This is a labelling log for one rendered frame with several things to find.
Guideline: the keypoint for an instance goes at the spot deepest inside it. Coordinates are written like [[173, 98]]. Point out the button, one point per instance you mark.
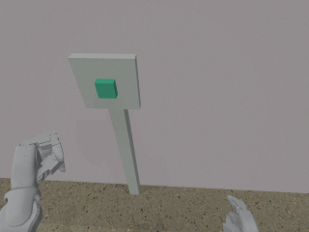
[[106, 88]]

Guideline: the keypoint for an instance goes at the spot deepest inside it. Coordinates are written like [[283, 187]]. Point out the panel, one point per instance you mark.
[[87, 68]]

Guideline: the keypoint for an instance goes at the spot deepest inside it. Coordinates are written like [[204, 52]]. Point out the robot right hand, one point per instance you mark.
[[244, 221]]

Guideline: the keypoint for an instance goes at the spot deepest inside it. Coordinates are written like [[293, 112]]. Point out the robot left hand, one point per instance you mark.
[[27, 159]]

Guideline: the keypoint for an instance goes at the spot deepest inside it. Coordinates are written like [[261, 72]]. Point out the left robot forearm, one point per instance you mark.
[[22, 213]]

